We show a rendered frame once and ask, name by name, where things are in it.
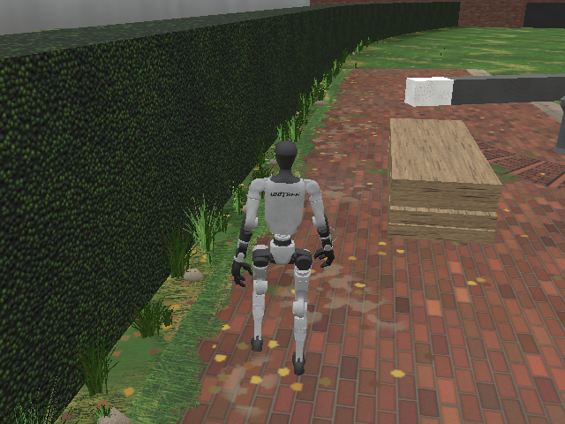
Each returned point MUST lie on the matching robot left upper arm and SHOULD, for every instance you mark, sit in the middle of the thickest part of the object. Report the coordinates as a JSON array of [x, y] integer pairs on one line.
[[253, 201]]

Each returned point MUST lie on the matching robot right hand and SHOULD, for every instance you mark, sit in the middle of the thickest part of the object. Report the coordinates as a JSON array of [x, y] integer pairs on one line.
[[329, 254]]

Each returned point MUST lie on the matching right robot forearm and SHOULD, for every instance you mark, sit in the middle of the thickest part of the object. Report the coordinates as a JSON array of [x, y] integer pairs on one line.
[[325, 236]]

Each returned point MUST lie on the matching right robot thigh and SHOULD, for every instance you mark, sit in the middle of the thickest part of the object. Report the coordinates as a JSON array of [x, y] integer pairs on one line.
[[302, 271]]

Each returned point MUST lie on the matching robot left hand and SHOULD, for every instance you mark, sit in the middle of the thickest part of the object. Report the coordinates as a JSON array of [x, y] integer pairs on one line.
[[236, 266]]

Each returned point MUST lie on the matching left robot forearm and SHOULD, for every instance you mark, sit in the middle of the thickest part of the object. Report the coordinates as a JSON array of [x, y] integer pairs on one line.
[[243, 242]]

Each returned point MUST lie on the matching left robot shin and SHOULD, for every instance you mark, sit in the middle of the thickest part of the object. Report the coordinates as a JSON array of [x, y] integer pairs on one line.
[[258, 307]]

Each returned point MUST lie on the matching robot right upper arm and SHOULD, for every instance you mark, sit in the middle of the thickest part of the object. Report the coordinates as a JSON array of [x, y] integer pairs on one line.
[[312, 188]]

